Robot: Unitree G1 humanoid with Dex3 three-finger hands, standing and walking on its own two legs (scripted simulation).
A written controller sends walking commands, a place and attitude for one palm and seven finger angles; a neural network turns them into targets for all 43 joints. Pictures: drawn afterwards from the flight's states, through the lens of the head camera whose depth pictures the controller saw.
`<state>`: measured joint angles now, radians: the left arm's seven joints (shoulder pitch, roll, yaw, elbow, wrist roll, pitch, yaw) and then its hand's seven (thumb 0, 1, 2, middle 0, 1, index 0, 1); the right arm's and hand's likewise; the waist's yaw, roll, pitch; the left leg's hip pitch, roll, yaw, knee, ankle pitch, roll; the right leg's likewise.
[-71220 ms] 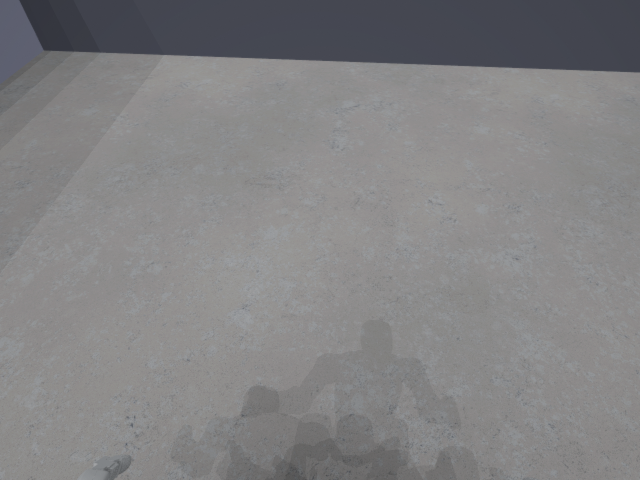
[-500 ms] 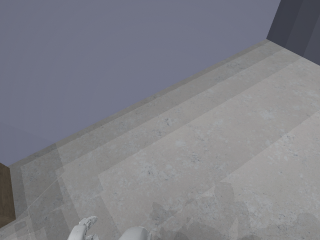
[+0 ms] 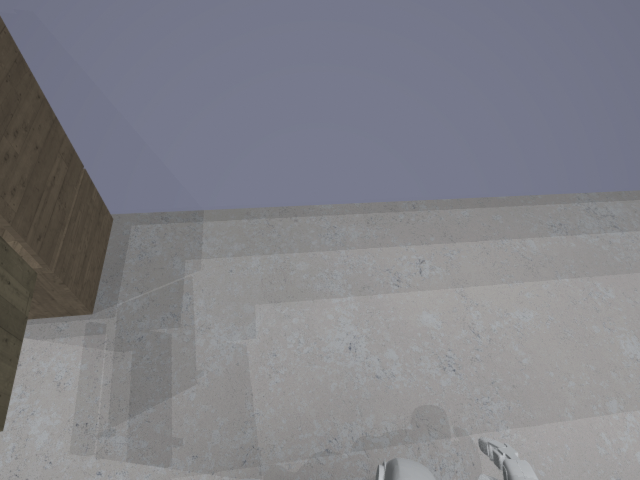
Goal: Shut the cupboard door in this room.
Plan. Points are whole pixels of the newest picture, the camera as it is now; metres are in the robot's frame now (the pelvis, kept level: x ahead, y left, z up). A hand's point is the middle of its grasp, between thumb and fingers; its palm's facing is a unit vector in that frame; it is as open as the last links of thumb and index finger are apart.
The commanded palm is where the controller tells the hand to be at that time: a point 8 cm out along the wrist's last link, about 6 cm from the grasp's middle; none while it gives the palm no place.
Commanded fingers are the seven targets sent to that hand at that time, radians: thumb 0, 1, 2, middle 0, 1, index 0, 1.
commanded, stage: turn to face it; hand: left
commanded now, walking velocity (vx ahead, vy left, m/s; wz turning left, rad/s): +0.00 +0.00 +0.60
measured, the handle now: out of the picture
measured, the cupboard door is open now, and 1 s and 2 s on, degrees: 95 95 95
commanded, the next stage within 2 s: take the last steps up to it in 1.54 s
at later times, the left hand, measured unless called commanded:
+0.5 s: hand (198, 472) +0.13 +0.17 -0.13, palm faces +0.26 -0.92 -0.28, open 7.4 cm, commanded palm none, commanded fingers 0.00 0.90 0.90 -0.20 -0.30 -0.20 -0.30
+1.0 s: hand out of the picture -0.12 +0.16 -0.20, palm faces +0.65 -0.72 -0.25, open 7.4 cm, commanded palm none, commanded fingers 0.00 0.90 0.90 -0.20 -0.30 -0.20 -0.30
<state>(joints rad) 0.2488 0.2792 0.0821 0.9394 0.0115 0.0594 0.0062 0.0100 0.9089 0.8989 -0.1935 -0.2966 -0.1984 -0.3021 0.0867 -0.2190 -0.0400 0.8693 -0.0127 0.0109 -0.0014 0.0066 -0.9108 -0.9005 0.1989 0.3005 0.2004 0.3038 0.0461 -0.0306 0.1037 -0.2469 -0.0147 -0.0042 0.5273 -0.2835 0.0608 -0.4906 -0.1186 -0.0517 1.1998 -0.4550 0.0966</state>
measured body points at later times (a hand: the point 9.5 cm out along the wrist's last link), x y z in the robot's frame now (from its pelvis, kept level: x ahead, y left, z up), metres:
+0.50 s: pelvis +0.03 -0.06 -0.01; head +0.09 -0.08 +0.44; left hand +0.12 +0.22 -0.11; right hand +0.10 -0.30 -0.17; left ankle -0.04 +0.07 -0.68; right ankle +0.06 -0.15 -0.74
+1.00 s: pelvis +0.02 -0.01 -0.02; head +0.05 +0.05 +0.43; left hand -0.15 +0.20 -0.18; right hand +0.31 -0.12 -0.13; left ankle -0.03 +0.05 -0.74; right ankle +0.05 -0.15 -0.70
